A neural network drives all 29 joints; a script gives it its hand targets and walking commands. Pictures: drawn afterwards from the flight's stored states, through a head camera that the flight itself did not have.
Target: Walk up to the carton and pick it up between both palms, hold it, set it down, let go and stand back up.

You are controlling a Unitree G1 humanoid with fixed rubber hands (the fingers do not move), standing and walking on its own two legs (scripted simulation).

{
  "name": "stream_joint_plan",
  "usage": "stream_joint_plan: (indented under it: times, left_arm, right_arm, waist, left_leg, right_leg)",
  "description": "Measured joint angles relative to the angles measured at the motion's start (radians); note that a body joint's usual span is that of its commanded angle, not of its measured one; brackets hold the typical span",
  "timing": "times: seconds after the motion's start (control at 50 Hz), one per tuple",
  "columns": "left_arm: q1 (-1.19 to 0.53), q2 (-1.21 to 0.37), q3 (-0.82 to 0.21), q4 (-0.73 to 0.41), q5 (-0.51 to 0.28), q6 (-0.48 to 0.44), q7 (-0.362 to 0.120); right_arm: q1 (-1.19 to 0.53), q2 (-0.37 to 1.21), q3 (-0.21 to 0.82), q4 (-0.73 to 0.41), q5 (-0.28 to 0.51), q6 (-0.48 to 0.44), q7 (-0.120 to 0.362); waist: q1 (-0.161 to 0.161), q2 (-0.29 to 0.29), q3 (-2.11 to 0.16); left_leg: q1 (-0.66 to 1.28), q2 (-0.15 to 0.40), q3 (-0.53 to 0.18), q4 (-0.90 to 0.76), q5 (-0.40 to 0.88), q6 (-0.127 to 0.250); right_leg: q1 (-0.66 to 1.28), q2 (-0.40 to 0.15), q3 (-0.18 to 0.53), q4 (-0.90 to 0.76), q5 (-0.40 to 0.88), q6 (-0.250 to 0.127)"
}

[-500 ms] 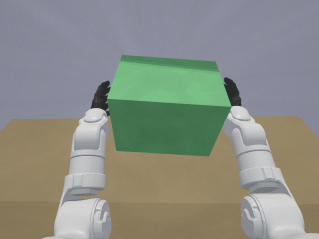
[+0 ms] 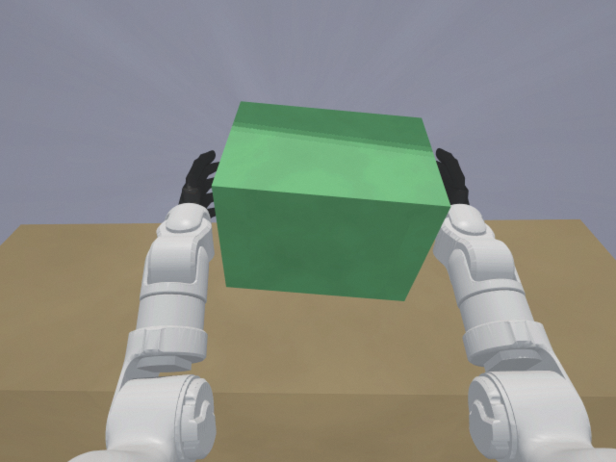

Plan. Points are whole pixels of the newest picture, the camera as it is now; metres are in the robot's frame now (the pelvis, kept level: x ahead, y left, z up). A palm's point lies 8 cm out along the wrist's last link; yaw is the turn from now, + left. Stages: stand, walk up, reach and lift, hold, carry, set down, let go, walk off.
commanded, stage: hold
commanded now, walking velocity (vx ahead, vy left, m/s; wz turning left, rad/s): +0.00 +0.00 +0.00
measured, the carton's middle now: (323, 202) +0.39 +0.00 +0.19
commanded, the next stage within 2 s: none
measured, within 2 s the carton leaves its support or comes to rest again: neither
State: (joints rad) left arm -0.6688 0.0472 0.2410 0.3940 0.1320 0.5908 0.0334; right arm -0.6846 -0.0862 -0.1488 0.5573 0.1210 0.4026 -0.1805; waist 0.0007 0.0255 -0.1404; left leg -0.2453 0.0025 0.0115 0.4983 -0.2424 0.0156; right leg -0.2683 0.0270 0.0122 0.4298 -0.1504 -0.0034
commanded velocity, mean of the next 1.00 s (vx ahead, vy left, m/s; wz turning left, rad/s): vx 0.00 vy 0.00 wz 0.00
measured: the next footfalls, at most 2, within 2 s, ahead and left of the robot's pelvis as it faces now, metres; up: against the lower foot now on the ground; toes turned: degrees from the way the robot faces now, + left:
none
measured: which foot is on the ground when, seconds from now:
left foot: down 0.00-1.00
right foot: down 0.00-1.00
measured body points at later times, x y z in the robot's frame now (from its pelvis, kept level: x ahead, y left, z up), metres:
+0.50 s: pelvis -0.01 +0.00 +0.00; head -0.07 +0.00 +0.45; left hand +0.36 +0.18 +0.20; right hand +0.38 -0.16 +0.20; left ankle +0.02 +0.11 -0.74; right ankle +0.05 -0.12 -0.74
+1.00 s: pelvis +0.00 +0.00 +0.00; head -0.06 +0.00 +0.45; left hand +0.38 +0.17 +0.20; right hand +0.39 -0.16 +0.18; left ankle +0.02 +0.11 -0.74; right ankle +0.05 -0.12 -0.74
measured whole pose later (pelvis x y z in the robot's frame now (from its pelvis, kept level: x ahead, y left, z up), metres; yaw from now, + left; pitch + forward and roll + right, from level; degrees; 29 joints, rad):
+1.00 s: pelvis +0.00 +0.00 +0.00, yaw +0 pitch -1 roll -1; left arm -0.65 0.05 0.24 0.35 0.13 0.61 0.03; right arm -0.67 -0.08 -0.14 0.54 0.13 0.40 -0.19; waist 0.00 0.03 -0.14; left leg -0.24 0.00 0.01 0.50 -0.24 0.02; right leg -0.26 0.03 0.01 0.43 -0.15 0.00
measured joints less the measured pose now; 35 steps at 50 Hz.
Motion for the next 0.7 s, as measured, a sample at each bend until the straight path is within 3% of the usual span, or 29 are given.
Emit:
stream_joint_plan:
  times: [0.3,0.56,0.7]
  left_arm:
    - [0.075,0.0,0.0,-0.122,-0.011,0.036,-0.011]
    - [0.054,0.0,0.0,-0.12,-0.01,0.054,-0.006]
    - [0.028,0.0,0.0,-0.065,-0.002,0.052,-0.005]
  right_arm:
    - [0.025,0.019,0.017,-0.118,0.008,0.074,-0.019]
    - [0.028,0.016,0.017,-0.094,0.008,0.046,-0.015]
    - [0.026,0.012,0.01,-0.038,0.008,0.023,-0.008]
  waist:
    - [-0.001,0.0,0.0]
    - [-0.001,0.0,0.003]
    - [-0.001,0.0,0.003]
  left_leg:
    - [0.006,0.0,0.0,0.0,-0.007,-0.002]
    - [0.006,0.0,0.0,0.0,0.009,-0.002]
    - [0.007,0.0,0.0,-0.001,0.013,-0.001]
  right_leg:
    - [0.007,0.0,0.0,-0.002,-0.006,0.0]
    - [0.008,0.0,0.0,-0.003,0.01,0.0]
    - [0.008,0.0,0.0,-0.003,0.014,0.0]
